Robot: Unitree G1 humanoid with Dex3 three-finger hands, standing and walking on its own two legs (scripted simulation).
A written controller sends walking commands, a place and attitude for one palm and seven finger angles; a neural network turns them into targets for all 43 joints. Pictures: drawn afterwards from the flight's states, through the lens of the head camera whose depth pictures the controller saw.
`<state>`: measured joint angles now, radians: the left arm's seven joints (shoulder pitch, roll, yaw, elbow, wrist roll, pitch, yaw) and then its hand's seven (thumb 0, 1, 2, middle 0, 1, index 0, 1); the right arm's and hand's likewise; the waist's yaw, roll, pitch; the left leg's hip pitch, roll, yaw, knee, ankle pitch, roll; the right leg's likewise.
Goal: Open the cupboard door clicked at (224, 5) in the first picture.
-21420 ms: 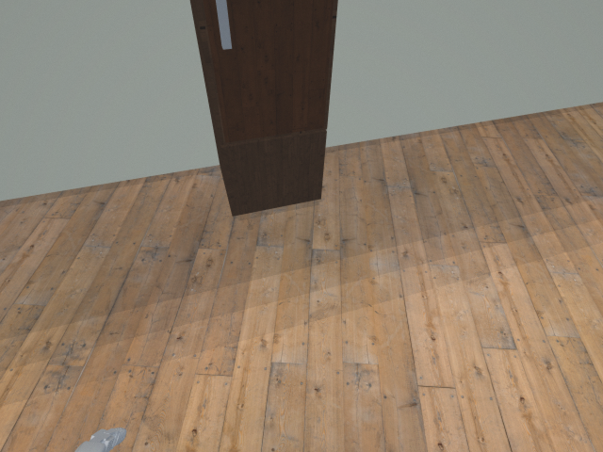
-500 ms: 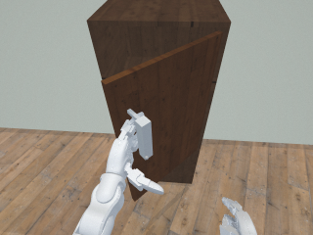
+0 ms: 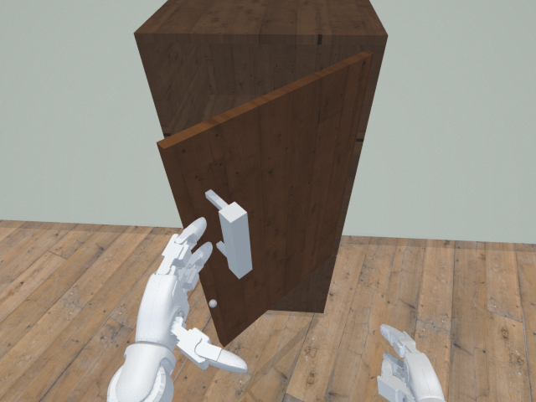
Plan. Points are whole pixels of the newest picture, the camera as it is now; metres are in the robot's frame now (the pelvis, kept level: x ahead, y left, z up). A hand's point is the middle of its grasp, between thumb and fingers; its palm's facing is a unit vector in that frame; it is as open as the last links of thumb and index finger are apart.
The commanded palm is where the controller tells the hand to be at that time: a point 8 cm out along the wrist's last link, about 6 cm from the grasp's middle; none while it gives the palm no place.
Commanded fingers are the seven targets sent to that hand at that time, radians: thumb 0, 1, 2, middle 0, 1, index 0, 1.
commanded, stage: slide the hand sideways off the handle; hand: left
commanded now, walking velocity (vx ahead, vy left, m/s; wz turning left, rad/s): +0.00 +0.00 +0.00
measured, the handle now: (227, 233) +0.33 +0.09 +0.10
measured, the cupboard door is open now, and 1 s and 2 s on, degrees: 46 46 46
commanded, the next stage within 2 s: draw the hand back to the body in 0.40 s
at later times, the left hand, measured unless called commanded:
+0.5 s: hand (173, 338) +0.18 +0.13 +0.09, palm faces +0.02 -1.00 -0.03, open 16.4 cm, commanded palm +0.15 +0.18 +0.10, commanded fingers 0.00 -0.50 0.30 -0.15 -0.30 -0.15 -0.30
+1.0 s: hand (123, 325) +0.18 +0.18 +0.12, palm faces +0.02 -1.00 -0.06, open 16.3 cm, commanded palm +0.14 +0.24 +0.14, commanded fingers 0.00 -0.29 0.39 -0.16 -0.30 -0.16 -0.30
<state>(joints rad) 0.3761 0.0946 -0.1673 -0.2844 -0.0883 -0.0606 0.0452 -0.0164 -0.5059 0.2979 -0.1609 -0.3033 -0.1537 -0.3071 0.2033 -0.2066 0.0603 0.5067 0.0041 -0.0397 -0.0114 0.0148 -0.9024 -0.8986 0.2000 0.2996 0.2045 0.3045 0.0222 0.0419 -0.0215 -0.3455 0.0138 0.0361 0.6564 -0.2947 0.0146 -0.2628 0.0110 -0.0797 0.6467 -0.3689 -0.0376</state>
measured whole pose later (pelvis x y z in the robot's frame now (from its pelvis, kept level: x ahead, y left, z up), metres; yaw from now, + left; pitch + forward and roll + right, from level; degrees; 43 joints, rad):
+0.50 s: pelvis +0.01 -0.01 -0.01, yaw +2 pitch +2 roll -1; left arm 0.62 0.17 0.00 -0.40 -0.21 -0.18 -0.15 -0.02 -0.51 0.30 -0.15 -0.30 -0.15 -0.30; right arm 0.25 -0.24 0.03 0.49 0.02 -0.16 -0.04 0.02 -0.90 -0.90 0.20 0.30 0.20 0.30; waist 0.04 0.06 -0.05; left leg -0.45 0.02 0.00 0.78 -0.36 0.00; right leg -0.35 0.02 -0.12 0.74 -0.43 -0.05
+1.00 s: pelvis +0.00 +0.01 -0.01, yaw +1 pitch +0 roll -2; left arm 0.55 0.24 0.12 -0.46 -0.27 -0.05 -0.21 -0.02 -0.49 0.31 -0.16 -0.30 -0.15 -0.30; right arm 0.24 -0.23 0.06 0.54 0.05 -0.22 -0.07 0.02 -0.90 -0.90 0.20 0.30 0.21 0.30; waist 0.06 0.06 -0.05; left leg -0.39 0.01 0.01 0.73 -0.33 0.03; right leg -0.28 0.01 -0.10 0.67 -0.39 -0.02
